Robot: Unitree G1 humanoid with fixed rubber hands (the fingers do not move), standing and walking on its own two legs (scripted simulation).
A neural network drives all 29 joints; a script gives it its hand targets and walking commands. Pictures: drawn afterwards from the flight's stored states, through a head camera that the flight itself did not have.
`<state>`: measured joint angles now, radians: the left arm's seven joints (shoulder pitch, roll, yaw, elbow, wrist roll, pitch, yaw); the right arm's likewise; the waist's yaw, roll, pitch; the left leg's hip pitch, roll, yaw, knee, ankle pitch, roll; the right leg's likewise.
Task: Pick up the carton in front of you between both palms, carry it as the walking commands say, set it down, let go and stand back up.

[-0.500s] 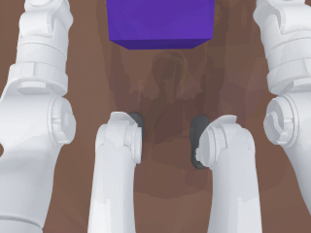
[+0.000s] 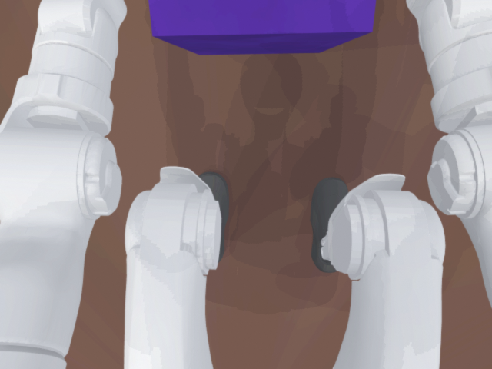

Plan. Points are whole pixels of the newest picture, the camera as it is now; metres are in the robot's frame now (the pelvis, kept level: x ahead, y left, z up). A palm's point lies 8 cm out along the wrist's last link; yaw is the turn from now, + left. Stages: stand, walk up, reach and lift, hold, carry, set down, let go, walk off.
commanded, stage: reach and lift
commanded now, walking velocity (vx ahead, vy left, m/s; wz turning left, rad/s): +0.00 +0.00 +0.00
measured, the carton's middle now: out of the picture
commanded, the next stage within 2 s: none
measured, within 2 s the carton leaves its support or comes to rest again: leaves its support in 0.68 s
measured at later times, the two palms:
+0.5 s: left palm out of the picture +0.55 +0.19 -0.16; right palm out of the picture +0.57 -0.12 -0.17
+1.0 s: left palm out of the picture +0.49 +0.18 +0.01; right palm out of the picture +0.52 -0.11 +0.01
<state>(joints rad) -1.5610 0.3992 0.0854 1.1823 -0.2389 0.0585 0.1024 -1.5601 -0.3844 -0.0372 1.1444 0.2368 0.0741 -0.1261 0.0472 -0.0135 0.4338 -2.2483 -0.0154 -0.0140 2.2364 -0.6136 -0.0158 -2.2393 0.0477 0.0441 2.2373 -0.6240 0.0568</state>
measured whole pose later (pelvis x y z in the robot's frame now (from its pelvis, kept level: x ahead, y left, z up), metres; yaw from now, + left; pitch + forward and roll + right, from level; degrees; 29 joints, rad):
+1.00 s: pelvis -0.01 -0.01 +0.07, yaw +1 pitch +42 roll +0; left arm -1.21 0.09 0.48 0.81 0.20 0.38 0.03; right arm -1.24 -0.05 -0.50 0.85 -0.21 0.35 -0.09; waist 0.04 -0.04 -0.05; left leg -2.16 -0.05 -0.06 1.94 -0.51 -0.05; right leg -2.15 0.07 0.05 1.95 -0.53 0.04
